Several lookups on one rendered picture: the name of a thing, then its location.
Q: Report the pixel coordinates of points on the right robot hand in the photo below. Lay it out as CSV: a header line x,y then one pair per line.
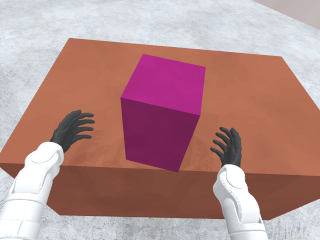
x,y
232,152

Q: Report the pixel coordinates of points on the left robot forearm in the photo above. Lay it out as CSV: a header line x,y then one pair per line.
x,y
24,205

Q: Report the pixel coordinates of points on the right robot forearm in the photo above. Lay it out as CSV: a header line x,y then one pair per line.
x,y
239,207

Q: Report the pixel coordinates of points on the carton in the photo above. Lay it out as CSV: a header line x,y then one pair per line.
x,y
161,106

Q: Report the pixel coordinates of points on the left robot hand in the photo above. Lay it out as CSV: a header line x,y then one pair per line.
x,y
66,133

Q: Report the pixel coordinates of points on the pedestal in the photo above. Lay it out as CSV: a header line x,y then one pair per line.
x,y
257,95

